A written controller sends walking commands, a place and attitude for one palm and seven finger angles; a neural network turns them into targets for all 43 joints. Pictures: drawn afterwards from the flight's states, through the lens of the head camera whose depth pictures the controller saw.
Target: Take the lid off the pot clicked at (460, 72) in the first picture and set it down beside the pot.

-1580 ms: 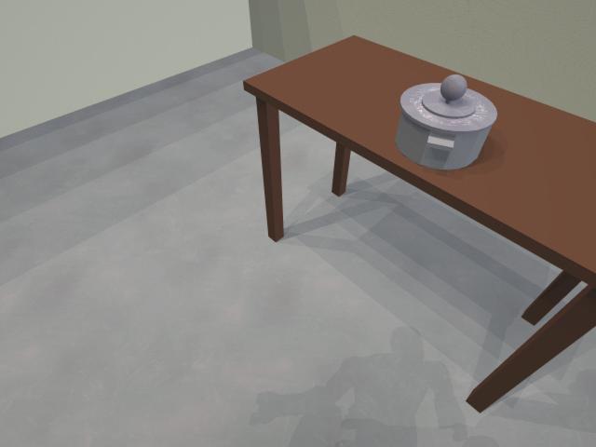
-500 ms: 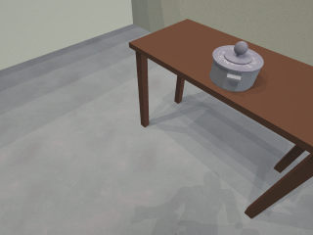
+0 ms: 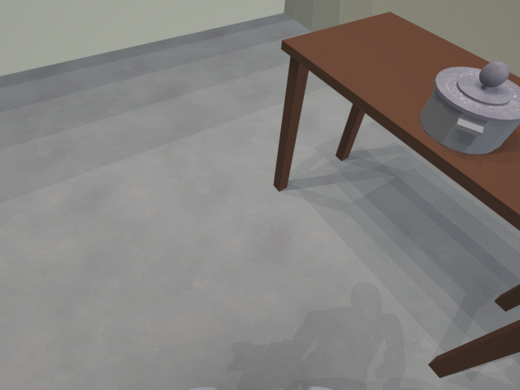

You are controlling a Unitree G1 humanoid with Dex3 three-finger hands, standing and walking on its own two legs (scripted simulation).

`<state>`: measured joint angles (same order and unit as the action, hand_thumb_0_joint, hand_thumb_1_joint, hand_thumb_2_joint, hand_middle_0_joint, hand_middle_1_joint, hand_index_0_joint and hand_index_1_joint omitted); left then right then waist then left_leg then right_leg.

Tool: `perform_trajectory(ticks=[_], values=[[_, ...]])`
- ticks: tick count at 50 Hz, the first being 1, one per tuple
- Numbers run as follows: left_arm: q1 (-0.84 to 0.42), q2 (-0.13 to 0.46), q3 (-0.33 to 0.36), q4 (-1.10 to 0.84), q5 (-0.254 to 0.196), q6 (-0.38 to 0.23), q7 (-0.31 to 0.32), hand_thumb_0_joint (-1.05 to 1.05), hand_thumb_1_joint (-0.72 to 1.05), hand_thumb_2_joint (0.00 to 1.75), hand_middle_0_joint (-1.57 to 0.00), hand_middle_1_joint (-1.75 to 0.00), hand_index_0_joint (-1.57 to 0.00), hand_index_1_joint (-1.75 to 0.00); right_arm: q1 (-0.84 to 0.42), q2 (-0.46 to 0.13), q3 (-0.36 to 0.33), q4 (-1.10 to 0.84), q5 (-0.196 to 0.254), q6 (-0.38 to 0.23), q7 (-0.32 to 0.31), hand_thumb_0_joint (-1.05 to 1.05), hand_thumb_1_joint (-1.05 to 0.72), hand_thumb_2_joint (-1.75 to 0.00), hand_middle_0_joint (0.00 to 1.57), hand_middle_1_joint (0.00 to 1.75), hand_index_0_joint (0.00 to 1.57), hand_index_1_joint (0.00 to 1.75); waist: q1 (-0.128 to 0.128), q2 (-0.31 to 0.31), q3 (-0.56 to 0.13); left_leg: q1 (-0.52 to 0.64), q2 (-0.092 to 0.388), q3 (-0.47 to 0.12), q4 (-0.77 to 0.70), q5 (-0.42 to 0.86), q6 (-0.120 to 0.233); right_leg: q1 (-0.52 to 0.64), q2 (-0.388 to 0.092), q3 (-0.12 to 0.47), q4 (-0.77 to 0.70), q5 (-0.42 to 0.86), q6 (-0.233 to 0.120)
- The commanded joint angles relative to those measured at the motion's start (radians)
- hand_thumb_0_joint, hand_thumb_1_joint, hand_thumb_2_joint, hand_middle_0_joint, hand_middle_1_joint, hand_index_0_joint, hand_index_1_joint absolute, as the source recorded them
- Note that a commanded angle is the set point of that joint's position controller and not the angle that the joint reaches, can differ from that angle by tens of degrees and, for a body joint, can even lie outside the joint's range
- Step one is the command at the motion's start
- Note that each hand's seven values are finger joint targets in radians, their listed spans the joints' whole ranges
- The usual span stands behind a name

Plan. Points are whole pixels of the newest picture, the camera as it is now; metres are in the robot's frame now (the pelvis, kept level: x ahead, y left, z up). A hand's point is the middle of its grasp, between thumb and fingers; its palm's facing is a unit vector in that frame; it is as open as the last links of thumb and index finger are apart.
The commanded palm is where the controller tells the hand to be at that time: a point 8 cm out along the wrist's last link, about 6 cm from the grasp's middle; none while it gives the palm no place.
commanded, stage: walk to a spot facing it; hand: left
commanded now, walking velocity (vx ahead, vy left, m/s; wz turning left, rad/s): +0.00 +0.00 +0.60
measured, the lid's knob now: (493, 74) +0.72 -0.48 +0.13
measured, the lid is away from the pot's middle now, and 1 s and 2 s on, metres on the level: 0.00 0.00 0.00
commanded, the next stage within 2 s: turn to face it in 0.80 s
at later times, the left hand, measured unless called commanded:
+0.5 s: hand out of the picture -0.02 +0.16 -0.13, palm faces +0.34 -0.90 -0.28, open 7.4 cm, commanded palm none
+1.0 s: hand out of the picture +0.08 +0.27 -0.16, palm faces +0.61 -0.76 -0.22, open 7.4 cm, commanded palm none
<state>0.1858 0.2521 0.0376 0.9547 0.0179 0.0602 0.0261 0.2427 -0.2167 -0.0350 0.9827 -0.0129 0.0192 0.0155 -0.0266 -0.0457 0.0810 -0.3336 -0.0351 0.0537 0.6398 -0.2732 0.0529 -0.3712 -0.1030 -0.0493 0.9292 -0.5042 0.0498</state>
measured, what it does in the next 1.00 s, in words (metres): walks ahead, turning left: right foot, then left foot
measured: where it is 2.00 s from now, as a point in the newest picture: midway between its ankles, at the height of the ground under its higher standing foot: (203, 369)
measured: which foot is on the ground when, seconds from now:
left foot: down 0.00-0.32, up 0.34-0.78, down 0.80-1.00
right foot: up 0.00-0.30, down 0.32-0.78, up 0.80-1.00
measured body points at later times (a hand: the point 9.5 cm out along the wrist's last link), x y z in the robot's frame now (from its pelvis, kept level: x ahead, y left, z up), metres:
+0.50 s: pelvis +0.05 -0.03 +0.02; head +0.06 -0.05 +0.47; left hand -0.03 +0.20 -0.11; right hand +0.18 -0.28 -0.13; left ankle +0.04 +0.11 -0.63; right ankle +0.02 -0.14 -0.72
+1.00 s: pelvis +0.17 +0.09 +0.01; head +0.20 +0.13 +0.46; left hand +0.05 +0.31 -0.14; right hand +0.41 -0.04 -0.12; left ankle +0.17 +0.15 -0.72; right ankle +0.26 -0.05 -0.63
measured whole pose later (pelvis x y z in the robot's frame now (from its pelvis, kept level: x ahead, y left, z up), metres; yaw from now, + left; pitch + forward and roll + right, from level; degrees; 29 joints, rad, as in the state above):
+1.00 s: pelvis +0.17 +0.09 +0.01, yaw +34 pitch +0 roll +0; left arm 0.27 0.21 0.06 0.96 0.03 -0.01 0.01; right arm 0.13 -0.19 -0.03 0.93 -0.01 -0.04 0.01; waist 0.05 -0.04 0.10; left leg -0.28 -0.09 0.08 0.50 -0.23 0.12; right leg -0.57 -0.16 -0.01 1.22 -0.32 0.09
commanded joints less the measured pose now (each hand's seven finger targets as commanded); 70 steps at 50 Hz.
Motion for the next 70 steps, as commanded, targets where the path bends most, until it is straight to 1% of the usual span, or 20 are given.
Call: perform_trajectory(ticks=[1,11,14,15,16,18,23,31,36,38,39,40,41,43,47,64,65,66,67,70], values=[[-0.009,0.109,0.047,-0.086,0.002,-0.027,-0.004,0.0,0.9,0.9,-0.2,-0.3,-0.2,-0.3,0.008,-0.206,-0.055,-0.079,-0.004,-0.016,-0.031,0.0,-0.9,-0.9,0.2,0.3,0.2,0.3,0.02,0.139,-0.066,0.081,0.278,-0.428,-0.394,0.011,0.105,-0.196,-0.001,0.088,0.227,0.115,0.007],[0.039,0.051,0.04,-0.103,0.002,-0.051,-0.026,0.0,0.9,0.9,-0.2,-0.3,-0.2,-0.3,0.05,-0.219,-0.078,-0.074,-0.012,-0.015,-0.024,0.0,-0.9,-0.9,0.2,0.3,0.2,0.3,-0.008,0.199,-0.09,0.07,0.214,-0.522,-0.417,-0.329,0.127,-0.038,0.087,0.023,-0.184,0.05,-0.002],[0.196,0.047,0.045,-0.062,0.003,-0.066,-0.028,0.0,0.9,0.9,-0.2,-0.3,-0.2,-0.3,-0.012,-0.208,-0.081,-0.097,-0.01,-0.012,-0.022,0.0,-0.9,-0.9,0.2,0.3,0.2,0.3,0.064,0.173,-0.091,-0.105,0.134,-0.471,-0.321,-0.347,0.085,0.258,0.123,-0.015,-0.436,0.12,-0.018],[0.282,0.088,0.059,-0.046,0.011,-0.077,-0.021,0.0,0.9,0.9,-0.2,-0.3,-0.2,-0.3,-0.043,-0.163,-0.075,-0.114,-0.003,-0.011,-0.019,0.0,-0.9,-0.9,0.2,0.3,0.2,0.3,0.113,0.055,-0.078,-0.303,0.061,-0.388,-0.151,-0.366,0.036,0.454,0.039,0.074,-0.603,0.071,-0.043],[0.314,0.203,0.076,-0.054,0.027,-0.089,-0.003,0.0,0.9,0.9,-0.2,-0.3,-0.2,-0.3,-0.035,-0.071,-0.052,-0.144,0.01,-0.015,-0.012,0.0,-0.9,-0.9,0.2,0.3,0.2,0.3,0.132,-0.295,-0.071,-0.555,-0.073,-0.132,0.23,-0.309,-0.047,0.575,-0.303,0.488,-0.815,-0.234,-0.144],[0.249,0.181,0.066,-0.069,0.002,-0.102,0.002,0.0,0.9,0.9,-0.2,-0.3,-0.2,-0.3,-0.092,-0.126,-0.071,-0.162,-0.022,-0.022,0.007,0.0,-0.9,-0.9,0.2,0.3,0.2,0.3,0.081,-0.114,0.023,-0.509,0.042,-0.15,0.477,-0.17,-0.046,0.295,-0.366,0.521,-0.856,-0.275,-0.174],[0.236,0.048,0.021,-0.028,0.002,-0.143,-0.002,0.0,0.9,0.9,-0.2,-0.3,-0.2,-0.3,-0.066,-0.073,-0.056,-0.11,-0.015,-0.006,0.039,0.0,-0.9,-0.9,0.2,0.3,0.2,0.3,0.026,-0.089,0.058,-0.442,0.079,-0.052,0.565,0.089,-0.071,0.284,-0.18,0.047,-0.757,0.354,-0.111],[0.405,0.065,0.024,0.044,0.016,-0.141,0.013,0.0,0.9,0.9,-0.2,-0.3,-0.2,-0.3,-0.326,-0.03,-0.022,-0.189,-0.012,-0.006,0.055,0.0,-0.9,-0.9,0.2,0.3,0.2,0.3,0.109,-0.103,0.085,-0.414,0.09,0.055,0.275,0.082,-0.047,0.407,-0.208,-0.099,-0.691,0.738,-0.119],[0.352,0.135,0.04,0.043,0.014,-0.134,0.008,0.0,0.9,0.9,-0.2,-0.3,-0.2,-0.3,-0.188,-0.064,-0.026,-0.162,-0.014,-0.028,0.038,0.0,-0.9,-0.9,0.2,0.3,0.2,0.3,0.028,-0.141,-0.037,-0.07,-0.017,0.162,0.042,-0.025,0.025,0.437,-0.236,-0.205,-0.435,1.185,-0.102],[0.318,0.153,0.044,0.02,0.001,-0.135,-0.005,0.0,0.9,0.9,-0.2,-0.3,-0.2,-0.3,0.065,-0.157,-0.055,-0.107,-0.023,-0.038,0.015,0.0,-0.9,-0.9,0.2,0.3,0.2,0.3,-0.104,-0.079,-0.223,0.375,0.012,0.086,-0.135,0.127,0.071,0.233,-0.215,-0.23,0.022,1.011,-0.048],[0.317,0.1,0.042,-0.019,-0.013,-0.135,-0.027,0.0,0.9,0.9,-0.2,-0.3,-0.2,-0.3,0.158,-0.286,-0.09,-0.082,-0.025,-0.041,0.001,0.0,-0.9,-0.9,0.2,0.3,0.2,0.3,-0.126,0.146,-0.322,0.644,0.314,-0.337,-0.122,0.412,0.198,-0.111,-0.04,-0.179,0.374,0.119,0.009],[0.248,0.075,0.042,-0.077,-0.017,-0.13,-0.024,0.0,0.9,0.9,-0.2,-0.3,-0.2,-0.3,0.196,-0.351,-0.101,-0.079,0.003,-0.044,-0.002,0.0,-0.9,-0.9,0.2,0.3,0.2,0.3,-0.12,0.159,-0.372,0.697,0.488,-0.561,-0.194,0.666,0.285,-0.3,-0.005,-0.049,0.534,-0.084,0.011],[0.18,0.087,0.043,-0.094,-0.015,-0.12,-0.011,0.0,0.9,0.9,-0.2,-0.3,-0.2,-0.3,0.173,-0.321,-0.094,-0.088,0.013,-0.05,-0.009,0.0,-0.9,-0.9,0.2,0.3,0.2,0.3,-0.108,0.029,-0.334,0.553,0.485,-0.51,-0.236,0.563,0.273,-0.307,-0.03,0.027,0.579,-0.008,0.011],[0.179,0.052,0.049,-0.058,0.002,-0.105,-0.018,0.0,0.9,0.9,-0.2,-0.3,-0.2,-0.3,0.009,-0.211,-0.068,-0.121,0.006,-0.065,-0.023,0.0,-0.9,-0.9,0.2,0.3,0.2,0.3,-0.03,0.1,-0.155,0.262,0.357,-0.38,-0.308,0.302,0.197,-0.269,-0.083,0.055,0.495,0.088,0.019],[0.292,0.003,0.04,0.007,0.014,-0.069,-0.02,0.0,0.9,0.9,-0.2,-0.3,-0.2,-0.3,-0.068,-0.122,-0.036,-0.113,0.004,-0.086,-0.024,0.0,-0.9,-0.9,0.2,0.3,0.2,0.3,0.07,0.11,-0.13,0.105,0.24,-0.171,-0.337,0.498,0.124,-0.147,-0.056,0.031,0.325,0.203,0.036],[0.072,0.003,0.042,-0.063,0.009,-0.046,-0.032,0.0,0.9,0.9,-0.2,-0.3,-0.2,-0.3,0.086,-0.118,-0.042,-0.001,-0.008,-0.044,-0.061,0.0,-0.9,-0.9,0.2,0.3,0.2,0.3,0.036,0.099,-0.054,0.264,0.314,0.0,-0.098,0.667,0.064,0.088,0.081,-0.043,-0.37,0.259,-0.041],[0.159,0.04,0.051,-0.042,0.01,-0.06,-0.03,0.0,0.9,0.9,-0.2,-0.3,-0.2,-0.3,0.082,-0.119,-0.044,-0.011,0.002,-0.044,-0.057,0.0,-0.9,-0.9,0.2,0.3,0.2,0.3,0.077,0.06,-0.116,0.208,0.268,0.046,0.072,0.626,0.014,0.242,0.05,0.002,-0.483,0.447,-0.061],[0.237,0.145,0.072,-0.026,0.019,-0.079,-0.016,0.0,0.9,0.9,-0.2,-0.3,-0.2,-0.3,0.098,-0.071,-0.04,-0.038,0.013,-0.045,-0.05,0.0,-0.9,-0.9,0.2,0.3,0.2,0.3,0.087,-0.168,-0.195,-0.063,0.146,0.126,0.357,0.24,-0.062,0.47,-0.189,0.333,-0.515,0.879,-0.176],[0.289,0.174,0.078,-0.011,-0.007,-0.072,-0.008,0.0,0.9,0.9,-0.2,-0.3,-0.2,-0.3,0.025,-0.065,-0.032,-0.074,0.009,-0.041,-0.054,0.0,-0.9,-0.9,0.2,0.3,0.2,0.3,0.116,-0.164,-0.216,-0.175,0.06,0.053,0.519,-0.345,-0.098,0.48,-0.32,0.456,-0.533,1.183,-0.31],[0.117,0.115,0.07,-0.056,-0.01,-0.061,0.0,0.0,0.9,0.9,-0.2,-0.3,-0.2,-0.3,-0.034,-0.068,-0.037,-0.065,0.003,-0.017,-0.053,0.0,-0.9,-0.9,0.2,0.3,0.2,0.3,0.06,0.003,-0.139,-0.227,0.136,-0.07,0.57,-0.199,-0.111,0.329,-0.2,0.338,-0.576,0.858,-0.29]])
